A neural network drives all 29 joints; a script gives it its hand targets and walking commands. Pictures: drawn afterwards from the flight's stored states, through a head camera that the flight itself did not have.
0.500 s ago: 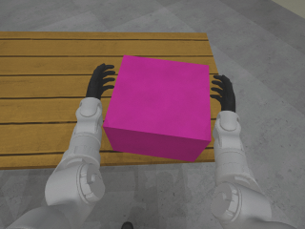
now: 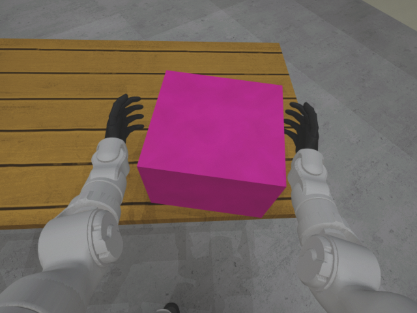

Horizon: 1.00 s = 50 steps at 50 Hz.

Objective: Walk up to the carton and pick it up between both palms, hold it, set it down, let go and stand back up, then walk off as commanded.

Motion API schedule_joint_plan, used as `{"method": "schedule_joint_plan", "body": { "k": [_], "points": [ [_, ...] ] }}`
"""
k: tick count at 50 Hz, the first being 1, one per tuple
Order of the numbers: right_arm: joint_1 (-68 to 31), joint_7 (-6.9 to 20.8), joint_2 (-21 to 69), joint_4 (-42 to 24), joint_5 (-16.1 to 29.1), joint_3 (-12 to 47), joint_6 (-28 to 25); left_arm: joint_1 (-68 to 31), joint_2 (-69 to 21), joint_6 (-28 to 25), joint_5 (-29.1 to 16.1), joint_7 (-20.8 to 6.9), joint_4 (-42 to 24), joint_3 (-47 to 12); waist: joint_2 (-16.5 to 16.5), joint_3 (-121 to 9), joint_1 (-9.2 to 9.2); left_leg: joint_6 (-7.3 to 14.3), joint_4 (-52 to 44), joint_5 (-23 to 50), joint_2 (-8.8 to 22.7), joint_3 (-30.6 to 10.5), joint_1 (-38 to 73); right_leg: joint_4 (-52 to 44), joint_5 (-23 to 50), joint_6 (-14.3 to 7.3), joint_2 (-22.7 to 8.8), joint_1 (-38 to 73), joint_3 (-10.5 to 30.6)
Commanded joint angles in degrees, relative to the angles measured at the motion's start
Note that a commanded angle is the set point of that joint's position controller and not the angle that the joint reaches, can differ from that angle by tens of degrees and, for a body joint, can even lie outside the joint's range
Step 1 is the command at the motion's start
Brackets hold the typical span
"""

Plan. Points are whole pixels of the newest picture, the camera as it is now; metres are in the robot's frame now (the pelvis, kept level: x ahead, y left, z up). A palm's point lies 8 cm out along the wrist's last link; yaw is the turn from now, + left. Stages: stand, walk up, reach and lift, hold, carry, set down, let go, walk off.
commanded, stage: set down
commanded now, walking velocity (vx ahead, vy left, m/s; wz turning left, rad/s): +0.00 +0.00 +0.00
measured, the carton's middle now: (214, 145) +0.45 -0.01 -0.03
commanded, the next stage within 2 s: none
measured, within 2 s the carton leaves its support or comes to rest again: neither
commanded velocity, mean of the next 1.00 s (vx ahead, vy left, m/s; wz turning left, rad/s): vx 0.00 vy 0.00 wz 0.00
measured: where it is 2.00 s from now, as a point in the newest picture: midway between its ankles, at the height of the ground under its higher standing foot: outside the picture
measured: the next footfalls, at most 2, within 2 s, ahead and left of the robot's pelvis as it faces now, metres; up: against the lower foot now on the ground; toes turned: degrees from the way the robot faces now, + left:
none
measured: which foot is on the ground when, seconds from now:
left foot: down 0.00-1.00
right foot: down 0.00-1.00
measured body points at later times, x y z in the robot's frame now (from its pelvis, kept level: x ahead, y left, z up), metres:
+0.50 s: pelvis -0.03 +0.01 -0.02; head +0.06 +0.04 +0.42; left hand +0.43 +0.24 +0.04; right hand +0.41 -0.18 +0.04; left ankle +0.01 +0.12 -0.74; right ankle -0.04 -0.10 -0.74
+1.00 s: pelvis -0.06 +0.02 -0.02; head +0.00 +0.03 +0.42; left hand +0.35 +0.26 +0.01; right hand +0.32 -0.20 -0.01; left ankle +0.01 +0.12 -0.74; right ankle -0.04 -0.10 -0.74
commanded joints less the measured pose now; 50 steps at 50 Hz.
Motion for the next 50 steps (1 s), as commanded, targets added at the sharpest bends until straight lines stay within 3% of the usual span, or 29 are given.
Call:
{"method": "schedule_joint_plan", "body": {
  "k": [1,4,5,8,9,11,13,15,17,18,20,22,23,25,26,28,30,34,36,37,38,39,42,45,46,47,48,49,50],
  "points": [
    [-24.3,1.3,-6.1,8.2,9.9,20.2,-2.0,-26.4,11.1,-5.4,-11.7,1.5,2.6,-16.5,5.0,-39.8,0.82,-1.0,9.0,23.7,1.2,1.7,11.0,4.2,28.2,2.9,-2.2,-2.1,1.4],
    [-28.0,1.1,-11.7,10.3,14.8,22.1,-2.7,-29.9,15.9,-6.8,-17.1,0.9,5.5,-20.2,3.5,-42.3,-0.08,-1.0,10.8,23.3,0.8,1.3,7.6,6.9,30.7,3.3,-2.1,-3.5,1.7],
    [-28.7,1.0,-12.8,9.5,15.3,22.0,-3.2,-30.1,15.4,-7.5,-18.0,1.0,4.6,-22.2,6.0,-45.9,-0.02,-1.6,10.9,24.5,0.6,1.0,7.6,7.5,30.0,2.8,-2.2,-4.1,1.3],
    [-30.9,1.5,-16.2,14.2,18.7,23.8,-2.5,-31.9,16.6,-7.2,-21.9,0.4,8.3,-26.4,6.2,-44.5,-0.58,-1.6,12.7,23.1,0.8,0.1,8.4,7.5,23.4,2.3,-2.0,-10.9,0.3],
    [-30.6,1.7,-17.6,16.0,19.1,22.9,-2.5,-32.3,16.2,-7.0,-22.2,0.3,8.4,-27.1,7.2,-44.5,-1.71,-2.4,13.2,24.8,1.2,-0.6,11.5,7.3,21.1,2.0,-1.6,-13.8,-0.5],
    [-32.0,2.1,-19.3,15.0,21.0,24.1,-2.9,-32.7,16.6,-6.8,-23.8,0.3,8.5,-29.3,9.0,-46.5,-0.08,-3.0,14.6,26.1,1.4,-1.0,14.5,6.6,16.1,1.2,-1.2,-19.6,-1.5],
    [-31.9,2.3,-20.2,16.3,22.0,25.4,-3.8,-31.2,16.1,-6.4,-24.8,-0.3,9.2,-30.1,6.7,-45.7,-1.14,-3.0,15.8,28.0,1.6,-1.4,15.6,6.3,16.8,1.3,-0.8,-20.2,-1.6],
    [-28.6,2.6,-20.2,17.5,22.7,26.3,-3.9,-28.3,16.5,-5.5,-23.3,-0.9,10.2,-29.1,7.6,-42.8,-0.18,-2.7,14.3,23.5,1.1,-1.1,14.4,5.7,13.3,1.5,-1.1,-19.5,-1.4],
    [-29.5,2.4,-21.5,16.1,23.2,26.4,-4.4,-28.6,17.0,-5.7,-24.0,-0.4,7.1,-29.1,7.2,-43.5,0.11,-2.9,14.2,23.0,1.2,-1.1,14.3,6.1,12.4,1.4,-0.9,-20.1,-1.7],
    [-27.2,2.5,-21.3,15.6,24.1,27.2,-5.2,-26.0,17.7,-6.0,-23.3,-0.3,6.8,-28.2,8.2,-44.6,1.24,-3.2,14.3,24.9,0.9,-0.9,15.1,6.2,13.8,1.3,-1.0,-18.7,-1.3],
    [-27.7,2.4,-22.2,16.1,23.1,25.5,-5.8,-26.8,16.7,-6.1,-23.3,-0.4,6.2,-29.4,9.6,-43.8,-0.49,-3.7,13.9,24.5,0.8,-1.5,15.2,6.3,12.6,1.4,-0.6,-21.2,-2.5],
    [-27.6,2.3,-23.0,16.7,23.9,26.7,-6.1,-25.7,16.9,-5.9,-23.9,-0.6,7.4,-29.7,8.2,-41.9,-0.28,-4.0,14.6,23.2,0.8,-1.8,14.7,6.2,10.6,1.2,-0.3,-22.6,-2.8],
    [-26.0,2.1,-22.3,16.1,23.7,26.9,-6.5,-24.2,16.3,-6.2,-23.5,-0.6,6.4,-29.4,7.9,-43.1,-0.54,-3.8,14.4,23.2,0.8,-1.6,15.7,6.1,11.9,1.2,-0.2,-21.3,-2.4],
    [-21.7,2.4,-21.8,15.9,25.9,30.2,-7.8,-18.5,15.6,-5.9,-22.6,-1.2,5.7,-28.4,8.7,-41.2,1.95,-4.3,14.4,28.7,0.5,-1.7,17.9,5.9,15.8,1.5,-0.2,-19.0,-2.0],
    [-23.0,2.2,-22.3,16.0,25.3,28.7,-8.3,-20.4,15.8,-6.3,-22.1,-1.1,5.4,-28.4,10.2,-42.9,0.84,-4.7,14.2,27.3,0.4,-1.7,18.0,6.0,13.5,1.5,-0.1,-20.1,-2.7],
    [-18.9,1.7,-21.7,13.6,26.2,30.7,-10.1,-15.5,14.9,-7.0,-22.3,-1.2,1.5,-28.3,10.3,-44.2,1.41,-5.1,15.1,31.8,0.3,-1.9,19.6,6.3,18.1,1.5,0.3,-17.8,-2.3],
    [-20.0,1.3,-22.4,15.7,26.0,30.3,-10.2,-17.4,16.3,-7.2,-21.7,-1.5,3.6,-27.3,9.9,-42.1,1.17,-4.9,14.6,29.3,0.1,-2.0,17.2,6.2,16.3,1.8,0.2,-18.4,-2.1],
    [-15.8,1.2,-21.9,6.6,28.2,32.8,-12.9,-12.0,16.6,-9.7,-22.9,-1.5,-5.2,-26.4,9.3,-47.3,1.89,-4.8,15.1,31.8,-0.4,-2.0,17.9,7.2,21.9,2.3,0.4,-13.8,-1.7],
    [-13.7,1.0,-22.3,5.3,29.6,34.2,-13.2,-9.9,17.1,-10.2,-24.5,-1.7,-5.6,-27.3,8.9,-45.4,1.36,-4.6,15.2,30.5,-0.6,-2.2,17.5,7.2,22.1,2.6,0.5,-13.1,-1.6],
    [-13.0,1.1,-22.1,3.2,31.0,36.2,-13.3,-8.3,18.2,-10.1,-24.7,-2.2,-4.4,-26.5,7.0,-44.1,2.65,-4.4,14.9,29.6,-0.9,-2.0,16.1,7.3,22.2,2.9,0.4,-11.6,-1.5],
    [-15.4,1.2,-22.8,2.8,30.0,34.8,-12.9,-11.9,19.2,-10.7,-25.6,-2.1,-4.6,-27.0,7.6,-43.7,1.67,-4.1,14.2,25.7,-1.1,-2.0,15.3,7.2,18.4,2.9,0.3,-13.3,-1.7],
    [-12.1,1.0,-21.7,-1.4,31.5,37.4,-13.3,-7.2,18.0,-11.0,-26.9,-2.4,-6.9,-27.9,5.0,-44.7,1.4,-3.5,13.9,25.5,-1.2,-2.4,14.9,7.0,20.6,3.0,0.2,-10.1,-1.5],
    [-9.9,0.8,-22.4,-3.7,31.2,36.0,-13.4,-5.6,19.1,-11.3,-27.0,-2.5,-10.5,-27.7,6.7,-44.9,0.45,-3.6,13.5,22.7,-1.3,-2.6,16.2,6.4,18.2,2.9,0.0,-11.2,-1.3],
    [-5.4,1.0,-22.1,-5.5,31.6,36.9,-12.5,-0.7,19.0,-10.0,-26.5,-3.2,-11.3,-27.7,5.7,-38.0,0.66,-3.2,12.0,17.8,-1.4,-3.0,16.5,5.2,14.3,2.9,-0.3,-9.0,-1.1],
    [-9.9,1.1,-22.4,-5.6,31.3,36.3,-11.6,-6.2,20.1,-10.1,-27.2,-3.0,-10.2,-28.1,5.9,-37.7,0.43,-3.2,11.3,13.2,-1.5,-2.8,15.7,4.3,8.7,2.7,-0.3,-11.5,-1.2],
    [-6.4,1.3,-22.3,-7.6,31.6,36.8,-11.1,-2.0,19.0,-9.7,-27.3,-3.0,-11.9,-28.8,5.2,-37.8,0.84,-2.8,10.5,12.6,-1.3,-2.9,17.0,3.9,8.3,2.5,-0.4,-10.3,-1.1],
    [-10.3,1.2,-23.2,-7.4,31.1,34.9,-10.3,-7.3,20.5,-9.7,-28.2,-2.8,-10.6,-29.2,7.1,-37.5,0.43,-2.8,9.9,8.7,-1.3,-2.6,15.4,3.8,4.3,2.2,-0.8,-12.8,-1.0],
    [-9.0,1.1,-23.2,-7.0,30.4,35.0,-10.1,-5.2,20.0,-9.5,-28.5,-2.7,-9.3,-28.8,5.5,-35.8,0.65,-2.8,9.4,7.5,-1.2,-2.9,15.1,3.8,2.9,2.2,-0.6,-12.7,-1.3],
    [-4.8,1.2,-22.6,-6.9,30.2,34.5,-10.2,-2.1,18.7,-9.2,-27.8,-2.6,-12.9,-29.4,5.5,-34.7,-0.58,-2.7,8.8,7.6,-0.7,-3.3,18.1,3.4,4.4,2.2,-0.4,-11.0,-1.3]
  ]
}}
